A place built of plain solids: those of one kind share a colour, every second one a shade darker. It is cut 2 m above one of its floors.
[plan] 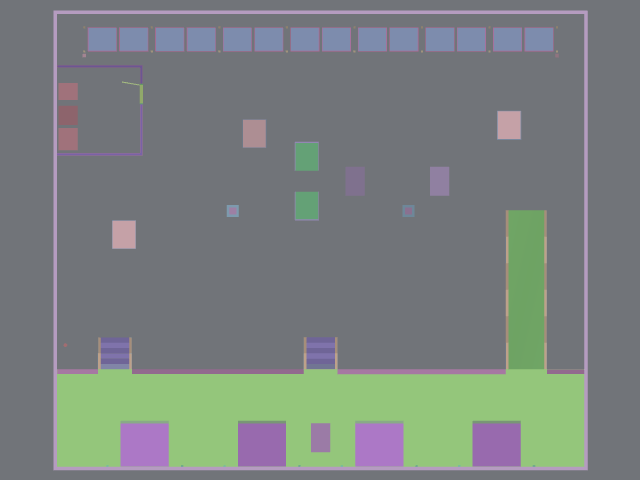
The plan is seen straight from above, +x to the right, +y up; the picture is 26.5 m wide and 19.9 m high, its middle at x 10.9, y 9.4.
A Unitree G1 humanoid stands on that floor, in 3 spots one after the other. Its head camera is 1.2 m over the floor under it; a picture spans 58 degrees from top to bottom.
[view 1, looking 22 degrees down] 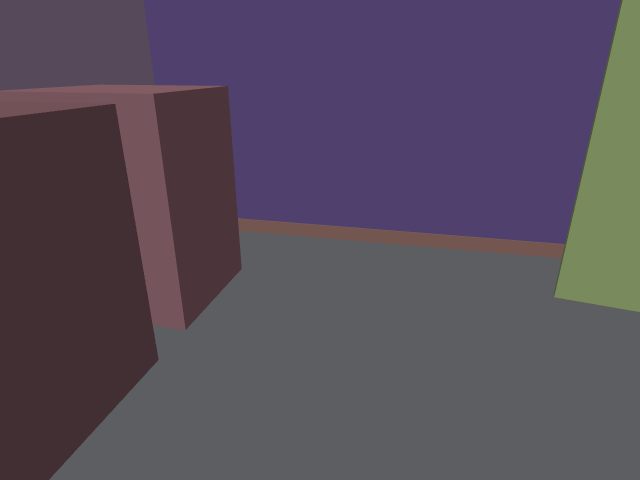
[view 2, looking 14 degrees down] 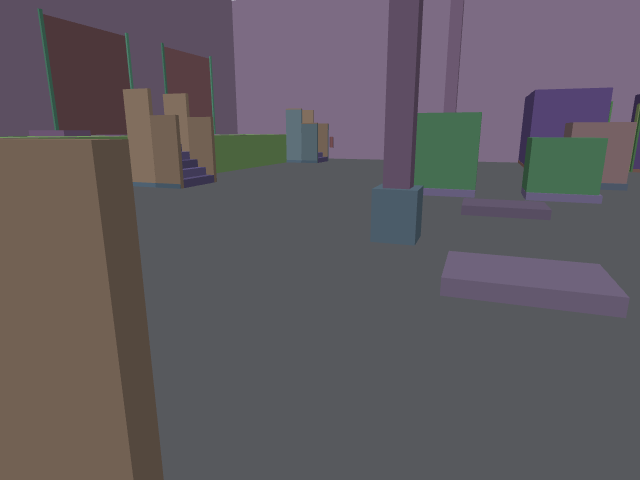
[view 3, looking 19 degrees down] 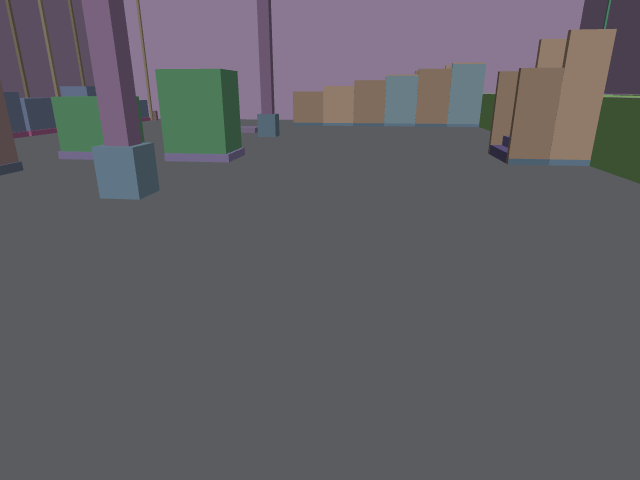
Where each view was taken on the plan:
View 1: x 1.90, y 13.60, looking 103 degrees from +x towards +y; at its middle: ground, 3.20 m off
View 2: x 19.45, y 11.44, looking -160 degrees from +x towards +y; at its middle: ground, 4.96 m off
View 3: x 2.40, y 7.66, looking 7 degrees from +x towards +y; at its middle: ground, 3.69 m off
